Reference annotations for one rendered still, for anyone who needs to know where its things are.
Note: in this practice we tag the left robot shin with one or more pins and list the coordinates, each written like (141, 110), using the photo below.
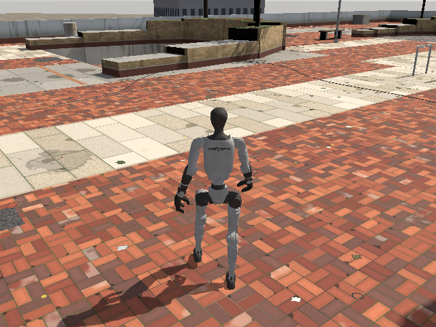
(199, 233)

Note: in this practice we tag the robot left hand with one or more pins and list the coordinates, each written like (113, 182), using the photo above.
(178, 203)

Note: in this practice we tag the left robot forearm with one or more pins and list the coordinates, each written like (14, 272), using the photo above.
(184, 183)

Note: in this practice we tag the left robot upper arm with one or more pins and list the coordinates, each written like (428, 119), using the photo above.
(193, 155)

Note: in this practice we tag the right robot upper arm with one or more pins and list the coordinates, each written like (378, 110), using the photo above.
(239, 143)

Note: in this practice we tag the robot shin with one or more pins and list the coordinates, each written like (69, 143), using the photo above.
(199, 233)
(232, 256)

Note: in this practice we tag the right robot forearm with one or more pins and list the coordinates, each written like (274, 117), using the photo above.
(248, 176)

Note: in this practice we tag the right robot shin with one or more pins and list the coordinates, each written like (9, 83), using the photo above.
(232, 256)

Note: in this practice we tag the robot right hand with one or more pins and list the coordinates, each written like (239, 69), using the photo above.
(249, 186)

